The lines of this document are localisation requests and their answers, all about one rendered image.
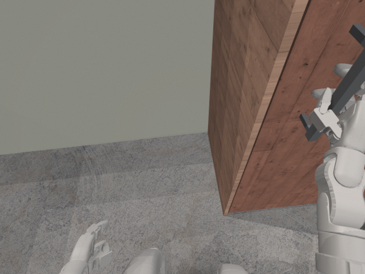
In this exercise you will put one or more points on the right robot forearm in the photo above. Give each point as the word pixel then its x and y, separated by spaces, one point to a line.
pixel 341 212

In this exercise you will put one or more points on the robot left hand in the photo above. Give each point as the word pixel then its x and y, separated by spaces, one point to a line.
pixel 96 255

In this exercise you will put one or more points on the robot right hand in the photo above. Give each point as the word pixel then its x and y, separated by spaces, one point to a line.
pixel 351 134

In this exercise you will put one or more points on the wardrobe door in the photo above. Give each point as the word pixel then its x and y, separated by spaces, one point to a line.
pixel 280 170

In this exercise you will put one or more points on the handle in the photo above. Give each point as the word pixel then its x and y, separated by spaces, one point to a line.
pixel 346 89

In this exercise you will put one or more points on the left robot forearm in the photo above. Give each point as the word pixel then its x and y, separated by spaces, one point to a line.
pixel 75 267

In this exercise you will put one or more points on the robot left thigh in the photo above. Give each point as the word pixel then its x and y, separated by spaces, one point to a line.
pixel 148 261

